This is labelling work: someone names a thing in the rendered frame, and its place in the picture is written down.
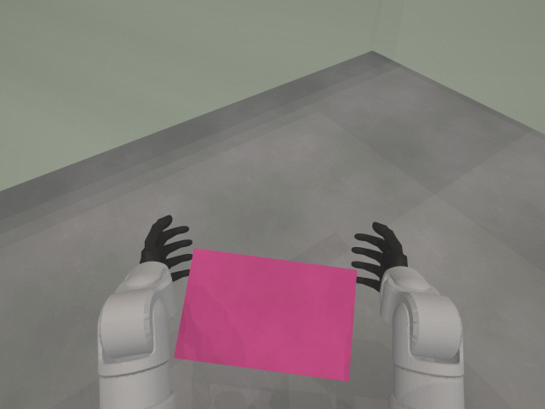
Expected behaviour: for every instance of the right robot hand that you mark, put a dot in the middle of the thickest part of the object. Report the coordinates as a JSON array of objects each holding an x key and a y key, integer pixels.
[{"x": 392, "y": 255}]

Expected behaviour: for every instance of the carton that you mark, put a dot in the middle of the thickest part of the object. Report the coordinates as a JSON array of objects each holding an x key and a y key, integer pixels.
[{"x": 268, "y": 314}]

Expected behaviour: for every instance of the right robot forearm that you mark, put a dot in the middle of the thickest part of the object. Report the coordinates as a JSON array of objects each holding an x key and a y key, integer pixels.
[{"x": 428, "y": 359}]

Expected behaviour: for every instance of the left robot hand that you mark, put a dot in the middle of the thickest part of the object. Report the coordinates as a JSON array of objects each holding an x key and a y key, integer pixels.
[{"x": 156, "y": 251}]

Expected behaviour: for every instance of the left robot forearm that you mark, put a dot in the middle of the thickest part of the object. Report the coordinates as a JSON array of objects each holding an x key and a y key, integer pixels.
[{"x": 133, "y": 341}]

